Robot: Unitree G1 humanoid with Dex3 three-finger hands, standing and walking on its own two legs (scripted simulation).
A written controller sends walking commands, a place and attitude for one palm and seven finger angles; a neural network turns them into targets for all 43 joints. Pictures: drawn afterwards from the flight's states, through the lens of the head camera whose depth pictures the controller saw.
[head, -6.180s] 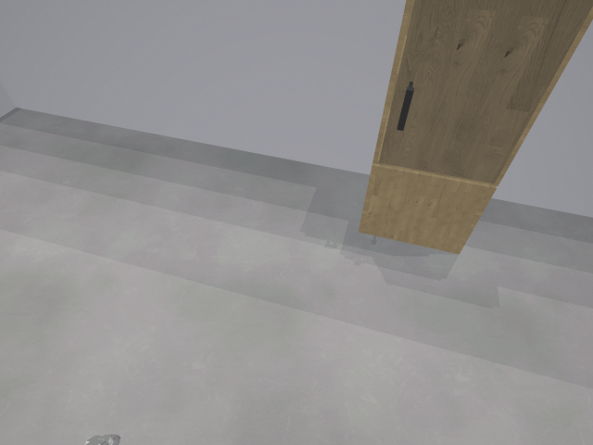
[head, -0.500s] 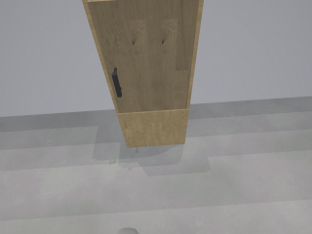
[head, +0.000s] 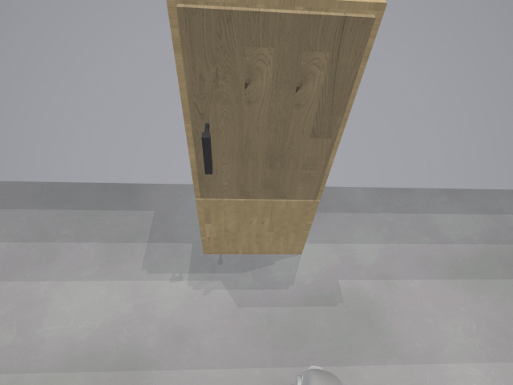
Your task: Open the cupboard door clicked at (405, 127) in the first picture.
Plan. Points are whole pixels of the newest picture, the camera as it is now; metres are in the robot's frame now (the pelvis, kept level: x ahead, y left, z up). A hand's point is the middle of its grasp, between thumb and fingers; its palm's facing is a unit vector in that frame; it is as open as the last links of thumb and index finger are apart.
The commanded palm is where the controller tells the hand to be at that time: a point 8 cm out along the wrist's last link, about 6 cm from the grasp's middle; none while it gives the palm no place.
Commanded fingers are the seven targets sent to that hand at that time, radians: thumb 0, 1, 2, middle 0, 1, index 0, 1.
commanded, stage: take the last steps up to it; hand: left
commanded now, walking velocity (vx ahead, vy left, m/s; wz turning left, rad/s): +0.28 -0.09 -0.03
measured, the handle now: (208, 149) +0.70 +0.16 -0.10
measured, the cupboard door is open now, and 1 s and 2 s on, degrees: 0 0 0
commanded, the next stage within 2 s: come to a stop and stand still in 0.32 s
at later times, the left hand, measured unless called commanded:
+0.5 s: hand (189, 350) +0.21 +0.13 -0.18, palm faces +0.03 -0.98 -0.21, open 7.2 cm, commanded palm none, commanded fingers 0.00 0.90 0.90 -0.20 -0.30 -0.20 -0.30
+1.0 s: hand (204, 364) +0.19 +0.10 -0.17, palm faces +0.03 -0.96 -0.28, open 7.4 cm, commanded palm none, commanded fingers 0.00 0.90 0.90 -0.20 -0.30 -0.20 -0.30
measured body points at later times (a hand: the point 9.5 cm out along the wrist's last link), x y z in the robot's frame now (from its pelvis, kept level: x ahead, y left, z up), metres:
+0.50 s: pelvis +0.17 -0.05 -0.01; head +0.18 -0.05 +0.44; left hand +0.21 +0.18 -0.16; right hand +0.23 -0.29 -0.16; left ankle +0.24 +0.07 -0.72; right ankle +0.16 -0.14 -0.74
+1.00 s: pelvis +0.17 -0.09 -0.01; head +0.18 -0.13 +0.44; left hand +0.19 +0.15 -0.15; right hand +0.24 -0.33 -0.18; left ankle +0.20 +0.06 -0.71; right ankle +0.17 -0.19 -0.74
